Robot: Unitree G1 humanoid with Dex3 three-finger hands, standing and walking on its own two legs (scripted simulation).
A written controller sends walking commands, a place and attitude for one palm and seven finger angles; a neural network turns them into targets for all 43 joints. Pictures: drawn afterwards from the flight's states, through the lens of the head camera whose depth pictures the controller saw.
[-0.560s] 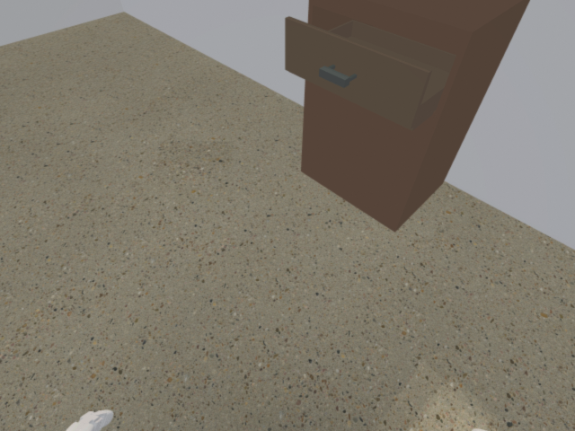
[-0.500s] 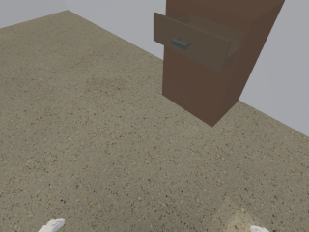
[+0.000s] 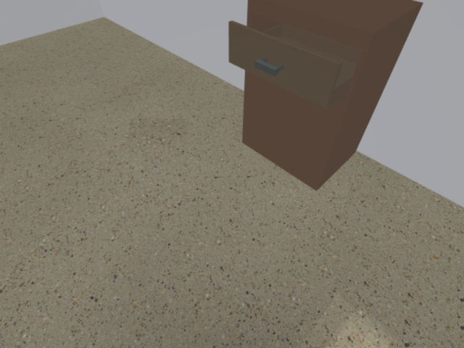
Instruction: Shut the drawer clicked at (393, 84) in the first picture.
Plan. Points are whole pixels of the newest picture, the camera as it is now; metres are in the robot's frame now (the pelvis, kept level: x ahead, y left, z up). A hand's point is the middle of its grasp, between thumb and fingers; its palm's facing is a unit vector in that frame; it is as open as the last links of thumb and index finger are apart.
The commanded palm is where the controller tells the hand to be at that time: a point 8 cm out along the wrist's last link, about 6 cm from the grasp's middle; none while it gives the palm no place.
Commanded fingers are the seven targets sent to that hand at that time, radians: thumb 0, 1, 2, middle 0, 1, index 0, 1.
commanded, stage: stand and wait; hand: left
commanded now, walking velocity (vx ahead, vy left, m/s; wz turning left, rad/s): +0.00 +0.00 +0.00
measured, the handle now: (270, 65) +1.14 -0.08 -0.07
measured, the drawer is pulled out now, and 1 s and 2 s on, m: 0.15 0.15 0.15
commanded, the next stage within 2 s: look at it before walking up in 0.42 s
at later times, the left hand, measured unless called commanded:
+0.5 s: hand out of the picture +0.06 +0.24 -0.15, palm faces -0.02 -0.94 -0.34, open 7.4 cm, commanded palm none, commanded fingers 0.00 0.90 0.90 -0.20 -0.30 -0.20 -0.30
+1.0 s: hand out of the picture +0.06 +0.24 -0.15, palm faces -0.03 -0.94 -0.34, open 7.4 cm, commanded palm none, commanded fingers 0.00 0.90 0.90 -0.20 -0.30 -0.20 -0.30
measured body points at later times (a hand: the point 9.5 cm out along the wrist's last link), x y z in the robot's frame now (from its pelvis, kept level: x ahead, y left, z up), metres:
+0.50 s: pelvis -0.02 -0.01 +0.00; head -0.02 -0.01 +0.45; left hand +0.06 +0.29 -0.12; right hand +0.05 -0.30 -0.14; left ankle -0.01 +0.13 -0.74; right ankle -0.01 -0.12 -0.74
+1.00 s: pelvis -0.01 +0.00 +0.00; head +0.00 -0.01 +0.45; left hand +0.06 +0.29 -0.13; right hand +0.06 -0.30 -0.13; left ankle -0.01 +0.13 -0.74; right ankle -0.01 -0.12 -0.74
